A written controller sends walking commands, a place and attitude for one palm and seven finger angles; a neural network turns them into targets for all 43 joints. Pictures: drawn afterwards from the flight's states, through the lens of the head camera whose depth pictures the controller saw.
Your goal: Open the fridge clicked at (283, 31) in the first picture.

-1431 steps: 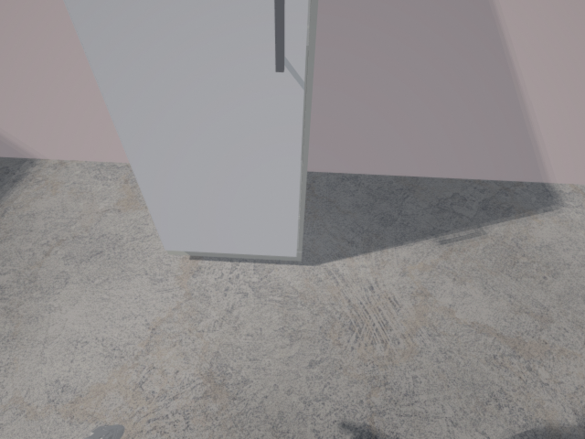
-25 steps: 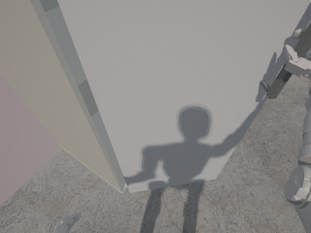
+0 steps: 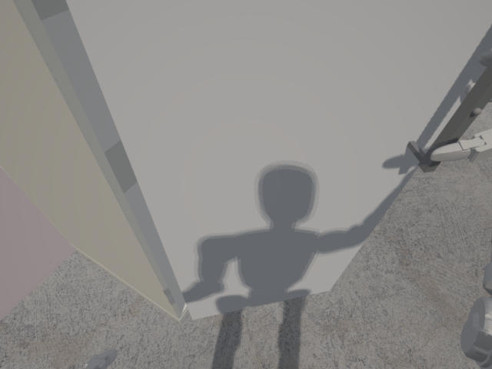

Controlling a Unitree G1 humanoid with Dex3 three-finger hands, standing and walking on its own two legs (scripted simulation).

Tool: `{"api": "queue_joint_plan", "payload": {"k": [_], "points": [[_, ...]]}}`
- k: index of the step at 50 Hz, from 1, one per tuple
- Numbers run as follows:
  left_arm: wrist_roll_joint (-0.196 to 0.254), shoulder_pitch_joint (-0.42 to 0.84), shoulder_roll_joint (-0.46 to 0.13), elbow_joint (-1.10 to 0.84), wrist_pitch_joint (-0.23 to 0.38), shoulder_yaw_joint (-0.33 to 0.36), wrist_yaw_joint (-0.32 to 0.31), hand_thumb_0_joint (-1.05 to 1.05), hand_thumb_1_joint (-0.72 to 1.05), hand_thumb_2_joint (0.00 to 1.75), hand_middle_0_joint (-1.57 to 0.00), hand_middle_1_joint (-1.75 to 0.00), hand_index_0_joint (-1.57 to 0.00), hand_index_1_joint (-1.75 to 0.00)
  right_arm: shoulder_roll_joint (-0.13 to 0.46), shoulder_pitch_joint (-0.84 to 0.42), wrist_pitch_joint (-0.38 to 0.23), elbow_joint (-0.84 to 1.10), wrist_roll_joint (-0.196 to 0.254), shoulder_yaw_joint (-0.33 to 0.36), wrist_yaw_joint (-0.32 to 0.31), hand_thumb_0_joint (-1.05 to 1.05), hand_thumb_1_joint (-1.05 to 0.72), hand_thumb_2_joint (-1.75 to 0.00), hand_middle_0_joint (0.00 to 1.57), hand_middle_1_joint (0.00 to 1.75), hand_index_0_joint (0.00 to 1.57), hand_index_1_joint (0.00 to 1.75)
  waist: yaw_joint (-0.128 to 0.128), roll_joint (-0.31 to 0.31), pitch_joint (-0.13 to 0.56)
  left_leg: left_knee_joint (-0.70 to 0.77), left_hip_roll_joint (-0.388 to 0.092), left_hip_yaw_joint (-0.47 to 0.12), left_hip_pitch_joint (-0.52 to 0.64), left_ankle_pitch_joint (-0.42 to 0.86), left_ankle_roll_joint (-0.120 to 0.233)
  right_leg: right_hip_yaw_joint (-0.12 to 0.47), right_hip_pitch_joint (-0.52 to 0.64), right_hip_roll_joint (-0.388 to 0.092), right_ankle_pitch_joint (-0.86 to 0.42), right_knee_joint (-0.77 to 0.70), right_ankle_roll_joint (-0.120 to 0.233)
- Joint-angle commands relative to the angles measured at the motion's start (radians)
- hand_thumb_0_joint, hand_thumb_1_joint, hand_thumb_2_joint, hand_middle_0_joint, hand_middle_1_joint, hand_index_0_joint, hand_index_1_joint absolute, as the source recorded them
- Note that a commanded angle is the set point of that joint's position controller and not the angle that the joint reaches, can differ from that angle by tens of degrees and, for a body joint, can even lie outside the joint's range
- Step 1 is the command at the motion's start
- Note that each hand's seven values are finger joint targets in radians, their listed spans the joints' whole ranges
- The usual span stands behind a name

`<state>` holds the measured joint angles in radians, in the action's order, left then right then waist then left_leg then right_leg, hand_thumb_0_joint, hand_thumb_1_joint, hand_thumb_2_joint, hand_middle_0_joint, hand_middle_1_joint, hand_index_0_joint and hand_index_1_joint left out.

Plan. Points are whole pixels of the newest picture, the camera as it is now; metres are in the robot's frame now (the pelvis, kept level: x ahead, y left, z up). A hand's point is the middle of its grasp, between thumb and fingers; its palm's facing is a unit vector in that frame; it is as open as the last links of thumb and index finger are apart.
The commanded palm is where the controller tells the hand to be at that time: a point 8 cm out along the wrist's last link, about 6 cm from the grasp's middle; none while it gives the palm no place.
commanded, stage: slip the hand off the handle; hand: right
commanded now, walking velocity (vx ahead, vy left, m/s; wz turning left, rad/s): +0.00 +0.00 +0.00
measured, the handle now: (470, 85) +0.46 -0.26 +0.25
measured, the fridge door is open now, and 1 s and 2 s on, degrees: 47 47 47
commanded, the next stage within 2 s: draw the hand back to the body in 1.32 s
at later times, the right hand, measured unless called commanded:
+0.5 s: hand out of the picture +0.40 -0.33 +0.24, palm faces +0.31 +0.93 -0.22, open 14.7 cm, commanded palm +0.36 -0.37 +0.25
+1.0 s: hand out of the picture +0.34 -0.34 +0.23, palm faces +0.32 +0.92 -0.22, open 14.7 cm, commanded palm +0.29 -0.37 +0.25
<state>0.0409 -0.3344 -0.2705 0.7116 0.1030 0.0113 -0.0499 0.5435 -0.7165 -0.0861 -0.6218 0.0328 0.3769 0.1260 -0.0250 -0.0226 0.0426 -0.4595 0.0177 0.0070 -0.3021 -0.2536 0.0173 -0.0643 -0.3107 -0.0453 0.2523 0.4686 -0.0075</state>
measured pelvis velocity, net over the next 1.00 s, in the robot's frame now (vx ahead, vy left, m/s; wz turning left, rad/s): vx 0.00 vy -0.02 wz -0.02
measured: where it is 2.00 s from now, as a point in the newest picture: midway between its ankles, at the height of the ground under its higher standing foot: outside the picture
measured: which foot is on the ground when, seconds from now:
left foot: down 0.00-1.00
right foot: down 0.00-1.00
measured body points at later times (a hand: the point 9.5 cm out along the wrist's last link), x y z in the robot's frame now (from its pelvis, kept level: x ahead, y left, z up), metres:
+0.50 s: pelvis +0.01 -0.01 +0.00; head +0.03 -0.01 +0.45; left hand +0.14 +0.25 -0.11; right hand +0.38 -0.38 +0.25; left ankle -0.02 +0.11 -0.74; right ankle -0.01 -0.13 -0.74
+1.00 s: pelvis +0.00 -0.02 +0.00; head +0.00 -0.01 +0.45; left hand +0.13 +0.23 -0.10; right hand +0.32 -0.38 +0.25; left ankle -0.02 +0.11 -0.74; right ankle -0.01 -0.13 -0.74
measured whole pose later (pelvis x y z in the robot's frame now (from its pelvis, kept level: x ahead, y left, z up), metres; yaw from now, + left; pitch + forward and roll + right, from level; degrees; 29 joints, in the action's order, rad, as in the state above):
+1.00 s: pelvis +0.00 -0.02 +0.00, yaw -1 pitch +3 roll +1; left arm 0.05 -0.29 -0.26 0.66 0.08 -0.03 -0.11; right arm 0.58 -0.41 0.05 -0.30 0.15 0.50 0.25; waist 0.00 -0.03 0.07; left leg -0.48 -0.01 0.02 -0.27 -0.27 -0.01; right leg -0.05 -0.30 -0.02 0.28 0.52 0.02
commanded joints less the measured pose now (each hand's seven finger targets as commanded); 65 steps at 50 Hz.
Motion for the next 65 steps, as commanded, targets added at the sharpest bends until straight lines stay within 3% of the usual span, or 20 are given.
{"api": "queue_joint_plan", "payload": {"k": [1, 2, 3, 4, 5, 8, 15, 18, 21, 26, 31, 34, 37, 42, 44, 48, 52, 56, 61, 65], "points": [[0.015, 0.038, -0.139, -0.147, 0.035, 0.05, -0.008, 0.0, 0.9, 0.9, -0.2, -0.3, -0.2, -0.3, 0.207, -0.31, 0.01, 0.338, 0.051, 0.042, 0.017, 0.0, 0.55, -0.2, 0.25, 1.15, 0.25, 1.15, 0.028, -0.007, 0.356, -0.004, -0.005, 0.019, 0.139, 0.518, -0.004, -0.003, 0.203, 0.03, -0.453, 0.026, 0.054], [0.01, 0.021, -0.167, -0.12, 0.026, 0.055, -0.023, 0.0, 0.9, 0.9, -0.2, -0.3, -0.2, -0.3, 0.492, -0.386, 0.014, 0.321, 0.035, 0.263, 0.003, 0.0, 0.55, -0.2, 0.25, 1.15, 0.25, 1.15, 0.042, 0.015, 0.393, -0.002, -0.008, 0.009, 0.173, 0.532, -0.009, -0.002, 0.178, 0.029, -0.435, 0.028, 0.057], [0.006, 0.032, -0.147, -0.133, 0.019, 0.043, -0.027, 0.0, 0.9, 0.9, -0.2, -0.3, -0.2, -0.3, 0.424, -0.408, 0.023, 0.307, 0.019, 0.196, 0.007, 0.0, 0.55, -0.2, 0.25, 1.15, 0.25, 1.15, 0.025, 0.029, 0.366, -0.01, -0.011, 0.008, 0.183, 0.54, -0.014, -0.008, 0.144, 0.038, -0.425, 0.019, 0.056], [0.006, 0.032, -0.149, -0.13, 0.013, 0.043, -0.03, 0.0, 0.9, 0.9, -0.2, -0.3, -0.2, -0.3, 0.446, -0.399, 0.02, 0.324, 0.03, 0.231, -0.006, 0.0, 0.55, -0.2, 0.25, 1.15, 0.25, 1.15, 0.036, 0.028, 0.35, -0.012, -0.016, 0.011, 0.188, 0.553, -0.012, -0.006, 0.138, 0.034, -0.429, 0.021, 0.056], [0.006, 0.043, -0.134, -0.139, 0.018, 0.039, -0.024, 0.0, 0.9, 0.9, -0.2, -0.3, -0.2, -0.3, 0.371, -0.366, 0.022, 0.313, 0.026, 0.18, 0.005, 0.0, 0.55, -0.2, 0.25, 1.15, 0.25, 1.15, 0.027, 0.028, 0.345, -0.018, -0.013, 0.015, 0.175, 0.578, -0.014, -0.008, 0.141, 0.037, -0.455, 0.025, 0.058], [0.006, 0.05, -0.133, -0.153, 0.013, 0.04, -0.027, 0.0, 0.9, 0.9, -0.2, -0.3, -0.2, -0.3, 0.38, -0.339, 0.026, 0.36, 0.01, 0.158, 0.027, 0.0, 0.55, -0.2, 0.25, 1.15, 0.25, 1.15, 0.028, -0.034, 0.393, -0.031, -0.011, 0.014, 0.163, 0.569, -0.01, -0.008, 0.192, 0.038, -0.486, 0.038, 0.055], [0.022, 0.057, -0.146, -0.148, -0.003, 0.029, -0.048, 0.0, 0.9, 0.9, -0.2, -0.3, -0.2, -0.3, 0.318, -0.391, 0.06, 0.256, 0.059, 0.062, 0.127, 0.0, 0.55, -0.2, 0.25, 1.15, 0.25, 1.15, -0.02, -0.054, 0.28, 0.004, -0.009, 0.028, 0.035, 0.42, -0.003, 0.025, 0.2, 0.033, -0.391, 0.05, 0.051], [0.017, 0.056, -0.15, -0.139, 0.001, 0.023, -0.061, 0.0, 0.9, 0.9, -0.2, -0.3, -0.2, -0.3, 0.374, -0.444, 0.045, 0.222, 0.072, 0.098, 0.142, 0.0, 0.55, -0.2, 0.25, 1.15, 0.25, 1.15, -0.018, -0.027, 0.284, 0.006, -0.009, 0.027, 0.028, 0.382, -0.002, 0.035, 0.185, 0.036, -0.358, 0.051, 0.049], [0.007, 0.05, -0.142, -0.142, 0.005, 0.021, -0.061, 0.0, 0.9, 0.9, -0.2, -0.3, -0.2, -0.3, 0.403, -0.465, -0.001, 0.263, 0.057, 0.116, 0.127, 0.0, 0.55, -0.2, 0.25, 1.15, 0.25, 1.15, -0.002, -0.091, 0.348, -0.01, -0.009, 0.026, 0.039, 0.387, 0.005, 0.044, 0.216, 0.036, -0.404, 0.062, 0.046], [0.002, 0.035, -0.148, -0.146, 0.003, 0.023, -0.055, 0.0, 0.9, 0.9, -0.2, -0.3, -0.2, -0.3, 0.469, -0.377, -0.029, 0.226, 0.045, 0.179, 0.121, 0.0, 0.55, -0.2, 0.25, 1.15, 0.25, 1.15, 0.019, -0.089, 0.377, -0.021, -0.006, 0.029, 0.059, 0.381, 0.006, 0.053, 0.206, 0.03, -0.426, 0.062, 0.041], [0.013, 0.026, -0.162, -0.15, -0.006, 0.02, -0.063, 0.0, 0.9, 0.9, -0.2, -0.3, -0.2, -0.3, 0.516, -0.357, 0.004, 0.13, 0.054, 0.2, 0.162, 0.0, 0.55, -0.2, 0.25, 1.15, 0.25, 1.15, 0.013, -0.054, 0.295, 0.0, -0.005, 0.034, 0.033, 0.31, 0.002, 0.051, 0.138, 0.025, -0.335, 0.039, 0.044], [0.016, 0.046, -0.15, -0.173, -0.004, 0.019, -0.063, 0.0, 0.9, 0.9, -0.2, -0.3, -0.2, -0.3, 0.438, -0.34, -0.001, 0.227, 0.064, 0.132, 0.175, 0.0, 0.55, -0.2, 0.25, 1.15, 0.25, 1.15, 0.018, -0.122, 0.306, 0.004, -0.006, 0.036, 0.027, 0.28, 0.009, 0.055, 0.178, 0.023, -0.342, 0.035, 0.042], [0.012, 0.058, -0.146, -0.201, 0.002, 0.023, -0.057, 0.0, 0.9, 0.9, -0.2, -0.3, -0.2, -0.3, 0.441, -0.216, -0.017, 0.362, 0.089, 0.178, 0.174, 0.0, 0.55, -0.2, 0.25, 1.15, 0.25, 1.15, 0.039, -0.11, 0.371, -0.005, 0.002, 0.039, 0.052, 0.309, 0.009, 0.064, 0.228, 0.019, -0.406, 0.041, 0.043], [0.022, 0.105, -0.144, -0.199, 0.015, 0.013, -0.065, 0.0, 0.9, 0.9, -0.2, -0.3, -0.2, -0.3, 0.399, -0.108, 0.026, 0.429, 0.158, 0.213, 0.167, 0.0, 0.55, -0.2, 0.25, 1.15, 0.25, 1.15, 0.047, -0.067, 0.26, 0.015, 0.002, 0.049, 0.029, 0.237, 0.003, 0.064, 0.179, 0.015, -0.3, 0.011, 0.04], [0.024, 0.128, -0.143, -0.198, 0.023, 0.008, -0.073, 0.0, 0.9, 0.9, -0.2, -0.3, -0.2, -0.3, 0.407, -0.109, 0.054, 0.468, 0.152, 0.219, 0.143, 0.0, 0.55, -0.2, 0.25, 1.15, 0.25, 1.15, 0.059, -0.099, 0.216, 0.024, -0.005, 0.049, 0.019, 0.178, 0.007, 0.067, 0.163, 0.013, -0.245, -0.007, 0.036], [0.014, 0.159, -0.124, -0.223, 0.051, 0.001, -0.068, 0.0, 0.9, 0.9, -0.2, -0.3, -0.2, -0.3, 0.39, -0.079, 0.078, 0.631, 0.126, 0.209, 0.101, 0.0, 0.55, -0.2, 0.25, 1.15, 0.25, 1.15, 0.061, -0.141, 0.274, 0.013, -0.005, 0.047, 0.038, 0.192, 0.008, 0.068, 0.207, 0.019, -0.279, -0.003, 0.036], [0.014, 0.186, -0.11, -0.219, 0.066, -0.007, -0.069, 0.0, 0.9, 0.9, -0.2, -0.3, -0.2, -0.3, 0.339, 0.019, 0.071, 0.698, 0.144, 0.203, 0.093, 0.0, 0.55, -0.2, 0.25, 1.15, 0.25, 1.15, 0.062, -0.101, 0.282, 0.008, -0.002, 0.053, 0.052, 0.213, 0.005, 0.069, 0.233, 0.016, -0.297, 0.002, 0.032], [0.029, 0.202, -0.122, -0.193, 0.071, -0.016, -0.083, 0.0, 0.9, 0.9, -0.2, -0.3, -0.2, -0.3, 0.286, 0.012, 0.126, 0.59, 0.17, 0.143, 0.122, 0.0, 0.55, -0.2, 0.25, 1.15, 0.25, 1.15, 0.037, -0.05, 0.152, 0.041, -0.01, 0.049, -0.007, 0.122, -0.003, 0.069, 0.171, 0.02, -0.152, -0.015, 0.032], [0.029, 0.248, -0.105, -0.226, 0.084, -0.025, -0.081, 0.0, 0.9, 0.9, -0.2, -0.3, -0.2, -0.3, 0.257, 0.024, 0.154, 0.738, 0.16, 0.103, 0.119, 0.0, 0.55, -0.2, 0.25, 1.15, 0.25, 1.15, 0.061, -0.122, 0.216, 0.026, -0.018, 0.048, 0.037, 0.176, 0.006, 0.076, 0.22, 0.029, -0.218, -0.003, 0.031], [0.022, 0.255, -0.1, -0.216, 0.09, -0.028, -0.081, 0.0, 0.9, 0.9, -0.2, -0.3, -0.2, -0.3, 0.288, 0.107, 0.13, 0.776, 0.182, 0.175, 0.105, 0.0, 0.55, -0.2, 0.25, 1.15, 0.25, 1.15, 0.069, -0.051, 0.22, 0.026, -0.017, 0.051, 0.067, 0.222, 0.002, 0.071, 0.216, 0.028, -0.245, 0.009, 0.034]]}}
